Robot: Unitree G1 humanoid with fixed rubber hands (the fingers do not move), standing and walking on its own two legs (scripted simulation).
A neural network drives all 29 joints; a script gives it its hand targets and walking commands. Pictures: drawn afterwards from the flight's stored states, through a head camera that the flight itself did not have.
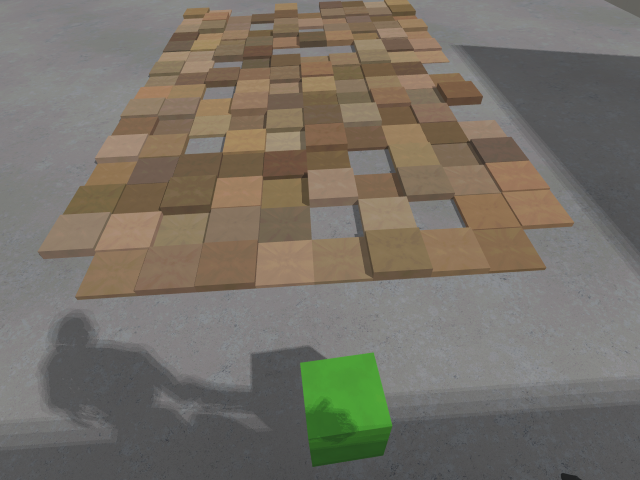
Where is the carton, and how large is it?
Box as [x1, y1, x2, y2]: [300, 352, 391, 466]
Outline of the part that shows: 373,352 300,363 312,466 383,454 391,428 391,422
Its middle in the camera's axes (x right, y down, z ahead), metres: +0.06 +0.49 +1.10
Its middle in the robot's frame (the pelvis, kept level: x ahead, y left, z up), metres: +0.47 -0.02 -0.66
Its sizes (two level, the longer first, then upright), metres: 0.210 0.200 0.250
